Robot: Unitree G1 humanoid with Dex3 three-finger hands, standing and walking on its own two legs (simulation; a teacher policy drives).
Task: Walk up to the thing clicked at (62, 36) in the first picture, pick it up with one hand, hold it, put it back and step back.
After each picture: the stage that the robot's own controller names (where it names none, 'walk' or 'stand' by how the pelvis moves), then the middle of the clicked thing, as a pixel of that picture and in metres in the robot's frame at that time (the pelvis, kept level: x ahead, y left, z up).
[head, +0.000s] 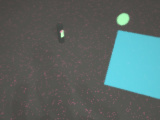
stand; (60, 33) +1.49 +0.28 -0.65
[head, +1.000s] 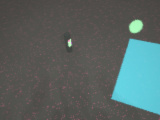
walk; (68, 43) +1.37 +0.28 -0.65
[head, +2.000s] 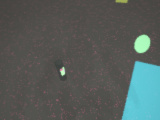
walk; (61, 70) +0.93 +0.30 -0.65
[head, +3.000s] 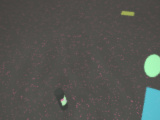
walk; (61, 99) +0.64 +0.26 -0.65
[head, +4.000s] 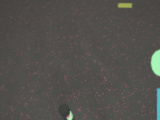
walk; (67, 115) +0.44 +0.23 -0.63
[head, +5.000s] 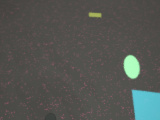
stand; out of the picture +0.41 +0.20 -0.63
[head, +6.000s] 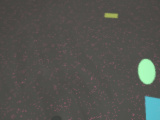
stand; out of the picture +0.40 +0.21 -0.65
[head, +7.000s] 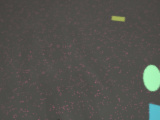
walk; out of the picture +0.38 +0.19 -0.66
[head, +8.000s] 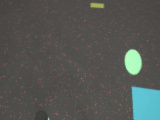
stand; out of the picture +0.37 +0.27 -0.60
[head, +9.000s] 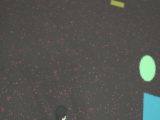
walk; (60, 115) +0.37 +0.09 -0.63
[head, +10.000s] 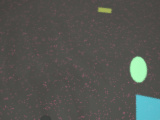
stand; out of the picture +0.36 +0.24 -0.63
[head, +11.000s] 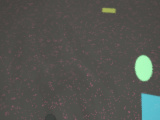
stand; out of the picture +0.38 +0.24 -0.63
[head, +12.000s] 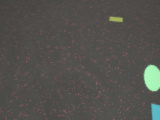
stand; out of the picture +0.35 +0.17 -0.63
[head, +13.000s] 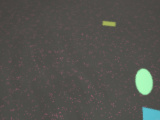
stand; out of the picture +0.34 +0.21 -0.64
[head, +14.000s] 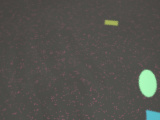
stand; out of the picture +0.30 +0.21 -0.66
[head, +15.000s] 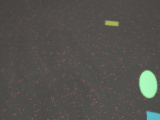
stand; out of the picture +0.29 +0.21 -0.66
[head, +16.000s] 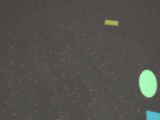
stand; out of the picture +0.29 +0.21 -0.66
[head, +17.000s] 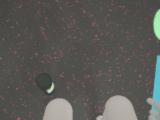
go down; (46, 85) +0.37 +0.18 -0.39
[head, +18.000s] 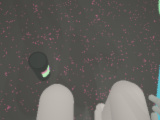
go down; (41, 68) +0.41 +0.18 -0.28
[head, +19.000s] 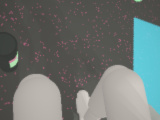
close in; (6, 56) +0.42 +0.20 -0.19
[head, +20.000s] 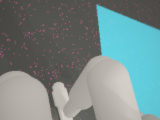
close; out of the picture +0.42 +0.22 -0.17
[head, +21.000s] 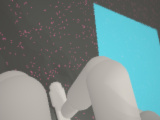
lift; out of the picture +0.40 +0.23 -0.17
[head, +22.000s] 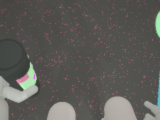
lift; (21, 75) +0.33 +0.19 +0.03
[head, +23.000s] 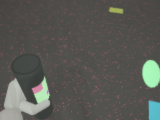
hold; (36, 91) +0.30 +0.16 +0.05
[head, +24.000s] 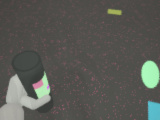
hold; (37, 86) +0.31 +0.16 +0.05
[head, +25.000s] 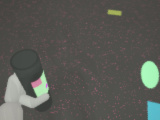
hold; (35, 85) +0.32 +0.17 +0.05
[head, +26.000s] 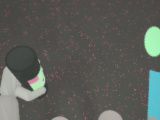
crouch; (32, 77) +0.35 +0.17 +0.00
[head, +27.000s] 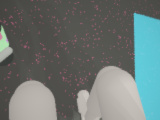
lower; out of the picture +0.46 +0.21 -0.09
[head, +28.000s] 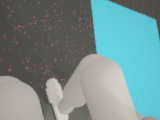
lower; out of the picture +0.44 +0.22 -0.18
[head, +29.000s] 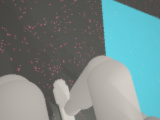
lower; out of the picture +0.43 +0.25 -0.16
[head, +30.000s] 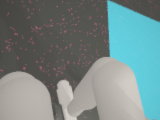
lower; out of the picture +0.42 +0.25 -0.16
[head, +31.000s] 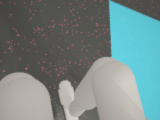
rest; out of the picture +0.43 +0.26 -0.15
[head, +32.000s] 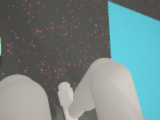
open; out of the picture +0.43 +0.19 -0.18
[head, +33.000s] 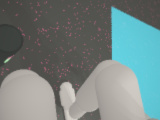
stand; (0, 50) +0.40 +0.17 -0.18
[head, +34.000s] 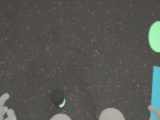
stand; (59, 100) +0.36 +0.13 -0.47
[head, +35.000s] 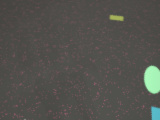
stand; out of the picture +0.31 +0.13 -0.60
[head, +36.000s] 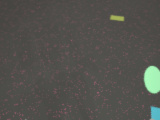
stand; out of the picture +0.32 +0.13 -0.60
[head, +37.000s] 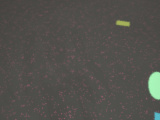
stand; out of the picture +0.32 +0.12 -0.64
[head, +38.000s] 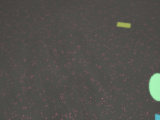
stand; out of the picture +0.32 +0.14 -0.66
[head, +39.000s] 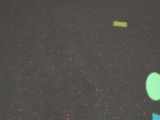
stand; out of the picture +0.29 +0.15 -0.66
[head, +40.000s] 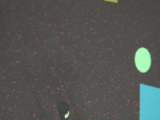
walk; (64, 112) +0.40 +0.08 -0.64
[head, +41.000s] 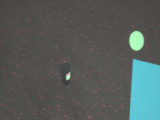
walk; (65, 74) +0.74 +0.12 -0.64
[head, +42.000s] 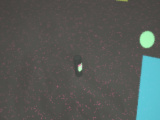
stand; (78, 66) +0.95 +0.13 -0.65
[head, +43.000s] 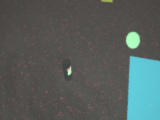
stand; (67, 70) +0.92 +0.14 -0.66
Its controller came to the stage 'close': yes
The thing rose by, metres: 0.70
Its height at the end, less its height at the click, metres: +0.00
